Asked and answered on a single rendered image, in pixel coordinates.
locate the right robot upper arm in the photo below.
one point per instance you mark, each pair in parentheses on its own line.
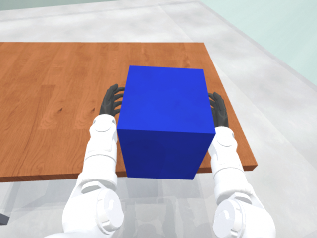
(236,219)

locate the left robot upper arm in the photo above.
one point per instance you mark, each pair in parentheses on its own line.
(95,214)

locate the robot right hand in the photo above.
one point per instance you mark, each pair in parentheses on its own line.
(219,111)

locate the table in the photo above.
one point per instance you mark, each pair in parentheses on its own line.
(51,92)

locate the left robot forearm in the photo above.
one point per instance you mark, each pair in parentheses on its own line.
(99,166)

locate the right robot forearm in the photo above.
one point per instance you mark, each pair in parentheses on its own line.
(227,170)

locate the robot left hand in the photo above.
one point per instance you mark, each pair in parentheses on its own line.
(108,105)

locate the carton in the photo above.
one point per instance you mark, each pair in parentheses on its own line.
(165,125)

